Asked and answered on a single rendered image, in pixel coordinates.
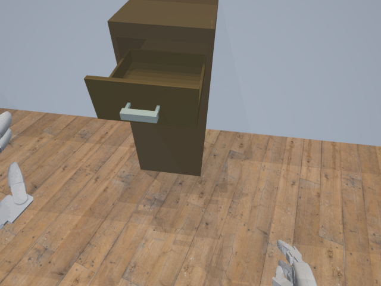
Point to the robot left hand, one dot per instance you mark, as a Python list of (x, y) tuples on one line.
[(11, 207)]

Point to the handle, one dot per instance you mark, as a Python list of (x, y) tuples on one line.
[(139, 115)]

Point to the robot right hand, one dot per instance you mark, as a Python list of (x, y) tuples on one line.
[(300, 274)]

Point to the cabinet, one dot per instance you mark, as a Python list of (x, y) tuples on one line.
[(177, 26)]

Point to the drawer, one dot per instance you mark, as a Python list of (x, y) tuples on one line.
[(147, 78)]

